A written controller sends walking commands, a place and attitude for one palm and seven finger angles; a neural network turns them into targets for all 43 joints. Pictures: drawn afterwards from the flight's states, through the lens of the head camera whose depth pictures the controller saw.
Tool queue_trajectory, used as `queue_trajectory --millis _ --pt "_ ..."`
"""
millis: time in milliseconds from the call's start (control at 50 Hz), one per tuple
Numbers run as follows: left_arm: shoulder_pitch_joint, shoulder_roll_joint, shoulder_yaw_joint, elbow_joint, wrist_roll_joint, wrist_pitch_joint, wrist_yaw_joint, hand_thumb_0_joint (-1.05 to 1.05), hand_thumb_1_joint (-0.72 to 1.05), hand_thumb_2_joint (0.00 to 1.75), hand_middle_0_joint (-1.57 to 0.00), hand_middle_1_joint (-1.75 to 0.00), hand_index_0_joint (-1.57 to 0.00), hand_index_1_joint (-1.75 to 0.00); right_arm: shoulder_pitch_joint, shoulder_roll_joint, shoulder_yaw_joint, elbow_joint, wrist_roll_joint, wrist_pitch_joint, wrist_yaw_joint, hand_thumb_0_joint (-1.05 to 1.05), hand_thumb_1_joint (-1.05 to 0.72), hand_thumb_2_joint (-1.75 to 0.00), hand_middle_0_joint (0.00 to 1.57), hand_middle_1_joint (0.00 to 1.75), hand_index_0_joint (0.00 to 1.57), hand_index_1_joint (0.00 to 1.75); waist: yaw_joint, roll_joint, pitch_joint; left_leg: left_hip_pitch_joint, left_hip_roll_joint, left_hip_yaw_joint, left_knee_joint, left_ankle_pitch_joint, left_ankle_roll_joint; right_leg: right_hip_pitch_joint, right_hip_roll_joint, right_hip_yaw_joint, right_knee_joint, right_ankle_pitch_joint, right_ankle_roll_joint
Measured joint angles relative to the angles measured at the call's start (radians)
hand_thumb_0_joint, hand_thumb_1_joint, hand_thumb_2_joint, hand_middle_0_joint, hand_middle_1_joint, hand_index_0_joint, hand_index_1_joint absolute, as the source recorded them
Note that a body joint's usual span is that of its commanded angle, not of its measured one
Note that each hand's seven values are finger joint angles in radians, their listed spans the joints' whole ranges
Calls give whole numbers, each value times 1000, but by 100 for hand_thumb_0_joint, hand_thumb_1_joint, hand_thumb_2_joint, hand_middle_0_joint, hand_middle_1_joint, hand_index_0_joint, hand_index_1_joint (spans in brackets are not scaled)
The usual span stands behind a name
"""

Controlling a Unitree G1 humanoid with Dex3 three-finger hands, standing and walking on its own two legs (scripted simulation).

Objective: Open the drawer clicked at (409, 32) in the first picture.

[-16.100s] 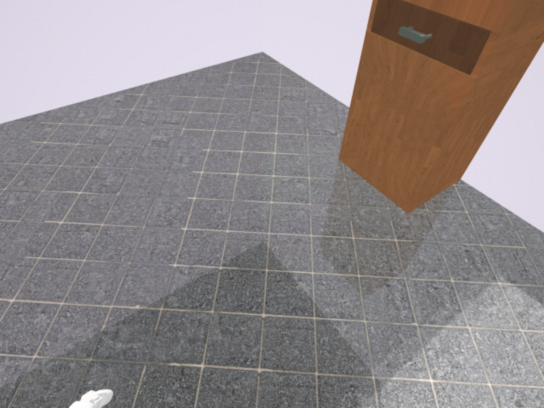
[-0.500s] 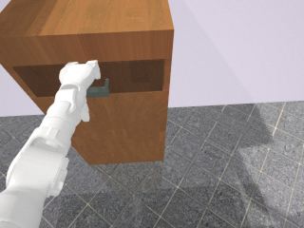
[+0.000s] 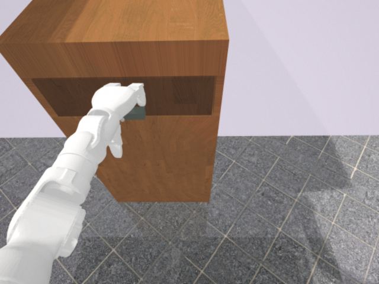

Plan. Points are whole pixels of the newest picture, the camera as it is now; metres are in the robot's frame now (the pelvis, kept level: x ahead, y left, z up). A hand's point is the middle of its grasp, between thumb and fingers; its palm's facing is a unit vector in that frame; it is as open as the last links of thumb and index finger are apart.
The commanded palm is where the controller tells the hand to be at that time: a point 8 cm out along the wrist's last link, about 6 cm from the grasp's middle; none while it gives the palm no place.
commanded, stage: move the hooked fingers above the handle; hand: left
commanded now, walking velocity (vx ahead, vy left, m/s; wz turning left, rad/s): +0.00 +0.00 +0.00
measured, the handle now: (126, 107) +0.54 +0.17 +0.02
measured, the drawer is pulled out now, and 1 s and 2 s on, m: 0.00 0.00 0.00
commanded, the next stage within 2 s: none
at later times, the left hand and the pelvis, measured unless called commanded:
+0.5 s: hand (106, 116) +0.47 +0.19 +0.07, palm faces -0.21 +0.02 -0.98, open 13.8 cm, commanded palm +0.46 +0.18 +0.14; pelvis -0.01 -0.01 +0.00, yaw -3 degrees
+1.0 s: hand (115, 108) +0.49 +0.17 +0.08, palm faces -0.14 +0.00 -0.99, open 13.5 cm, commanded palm +0.46 +0.17 +0.14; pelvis -0.01 +0.01 +0.00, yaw -3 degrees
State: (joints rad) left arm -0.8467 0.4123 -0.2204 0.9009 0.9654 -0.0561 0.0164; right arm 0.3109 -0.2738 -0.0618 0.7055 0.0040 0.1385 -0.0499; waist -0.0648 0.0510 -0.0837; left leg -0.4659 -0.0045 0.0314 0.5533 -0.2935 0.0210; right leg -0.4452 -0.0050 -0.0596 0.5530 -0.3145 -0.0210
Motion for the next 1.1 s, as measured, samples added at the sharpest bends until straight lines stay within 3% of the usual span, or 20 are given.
queue_trajectory --millis 60,100,140,180,240,320,400,460,520,580,660,720,760,820,900,960,1020,1100 --pt "19 -31 22 -62 25 -103 62 0 -48 30 -32 -120 -32 -120 -14 -7 -6 -7 -7 -11 -1 1 -91 -89 21 30 21 30 -2 -6 -3 -15 0 6 21 -12 0 -19 -1 6 24 -11 0" --pt "12 -42 64 -62 50 -118 144 0 -49 30 -32 -120 -32 -120 -30 -7 -2 -10 -8 -14 2 1 -91 -89 21 30 21 30 -9 -8 -7 -34 2 15 36 -18 0 -44 0 15 44 -16 0" --pt "-10 -35 102 -39 74 -73 229 1 -49 30 -32 -120 -32 -120 -49 -3 8 -11 -7 -14 4 1 -91 -89 20 30 20 30 -16 -8 -8 -51 5 26 45 -21 0 -68 2 26 59 -18 0" --pt "-41 -16 116 6 96 11 292 1 -49 30 -33 -120 -32 -120 -64 3 18 -9 -6 -12 9 1 -91 -90 20 30 20 30 -17 -2 -8 -66 8 36 46 -19 -1 -89 6 37 65 -15 -1" --pt "-74 -27 83 64 116 95 323 1 -48 30 -38 -126 -32 -121 -72 9 31 7 0 4 15 1 -91 -90 20 30 20 30 -6 13 -14 -69 11 45 34 -11 -1 -97 9 46 55 -5 1" --pt "-104 -49 93 116 79 182 240 0 -48 30 -38 -126 -33 -126 -77 24 55 16 19 43 0 1 -91 -89 21 30 21 30 -12 20 -23 -29 12 53 -5 4 -1 -64 11 53 26 9 3" --pt "-109 5 122 195 64 226 116 1 -49 30 -35 -124 -33 -126 -68 34 73 -12 32 54 -27 1 -91 -89 21 30 21 30 -39 15 -22 12 17 58 -33 14 -5 -28 18 58 3 18 -2" --pt "-63 63 124 179 66 161 43 1 -49 30 -34 -122 -32 -124 -39 26 66 -44 31 40 -39 1 -91 -89 21 30 21 30 -40 8 -10 17 21 53 -31 15 -7 -19 22 54 -1 21 -6" --pt "1 89 97 98 52 50 2 1 -49 30 -33 -121 -32 -123 -1 8 39 -56 22 18 -40 1 -91 -89 21 30 21 30 -21 2 9 2 19 37 -13 11 -7 -22 19 38 6 16 -8" --pt "57 81 73 -9 43 -64 17 0 -48 30 -32 -121 -32 -122 30 -9 6 -41 10 0 -35 1 -91 -89 21 30 21 30 4 -4 22 -21 12 18 11 5 -5 -32 11 18 19 8 -6" --pt "48 55 44 -72 48 -141 124 0 -48 30 -32 -121 -32 -121 42 -22 -22 8 -1 -22 -17 1 -91 -89 21 30 21 30 19 -10 13 -65 2 -4 53 -10 -2 -63 -1 -4 52 -11 -3" --pt "-10 29 53 -30 58 -107 230 0 -49 30 -32 -121 -32 -121 21 -24 -21 37 -3 -34 3 1 -91 -89 20 30 21 30 4 -13 1 -95 -2 -7 77 -19 0 -90 -5 -6 73 -20 -1" --pt "-61 21 72 30 71 -39 283 0 -49 30 -32 -121 -32 -121 1 -20 -13 45 -5 -35 18 1 -91 -89 20 30 20 30 -14 -12 -9 -111 -1 0 84 -22 2 -109 -4 0 80 -19 1" --pt "-127 10 96 122 87 75 309 0 -49 30 -35 -123 -34 -123 -13 -11 -1 43 -7 -26 34 1 -91 -90 20 30 20 30 -27 0 -24 -120 4 15 77 -20 5 -124 0 16 74 -11 4" --pt "-152 -27 90 183 82 184 241 0 -48 30 -38 -125 -37 -130 -9 3 19 37 3 13 41 1 -91 -89 20 30 20 30 -23 20 -47 -86 6 34 47 -12 10 -99 4 35 47 2 10" --pt "-144 -15 99 237 71 216 147 0 -48 30 -36 -124 -36 -129 -13 18 40 19 14 32 28 1 -91 -89 21 30 21 30 -39 24 -46 -48 8 47 24 -7 11 -69 7 48 29 10 12" --pt "-96 7 100 214 55 162 67 1 -49 30 -35 -123 -34 -126 -1 30 47 -15 19 25 11 1 -91 -89 21 30 21 30 -47 18 -29 -28 9 50 14 -2 11 -52 8 52 23 13 11" --pt "19 15 108 55 56 -7 45 0 -48 30 -33 -122 -33 -123 32 32 27 -46 5 4 -4 1 -91 -89 21 30 21 30 -25 8 -10 -27 9 48 20 -3 10 -49 8 49 28 12 9"
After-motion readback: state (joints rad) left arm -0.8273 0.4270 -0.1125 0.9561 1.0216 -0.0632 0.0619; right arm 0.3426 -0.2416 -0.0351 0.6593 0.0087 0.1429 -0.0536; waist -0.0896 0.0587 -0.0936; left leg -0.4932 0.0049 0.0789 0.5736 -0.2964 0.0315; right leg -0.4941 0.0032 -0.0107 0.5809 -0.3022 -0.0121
